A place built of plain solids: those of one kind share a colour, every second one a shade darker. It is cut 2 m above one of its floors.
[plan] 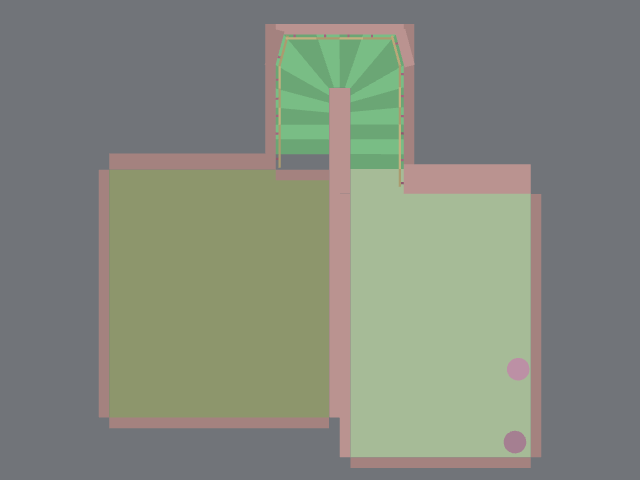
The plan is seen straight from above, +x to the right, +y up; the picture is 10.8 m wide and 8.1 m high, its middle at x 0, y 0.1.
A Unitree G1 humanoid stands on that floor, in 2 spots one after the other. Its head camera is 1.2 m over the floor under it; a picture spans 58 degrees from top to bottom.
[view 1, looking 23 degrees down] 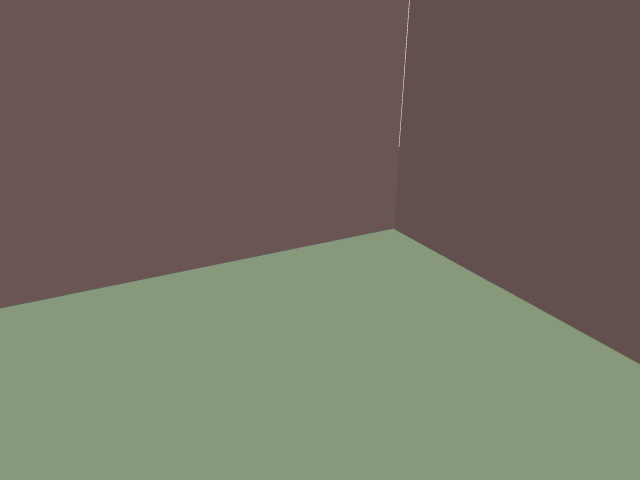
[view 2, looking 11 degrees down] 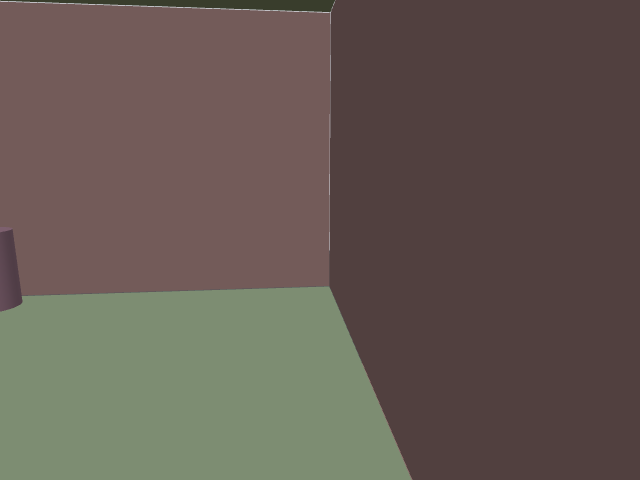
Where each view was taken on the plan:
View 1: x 2.39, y -1.10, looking -117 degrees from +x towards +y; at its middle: wall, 3.01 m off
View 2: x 1.01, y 0.30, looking -96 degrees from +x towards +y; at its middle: wall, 3.96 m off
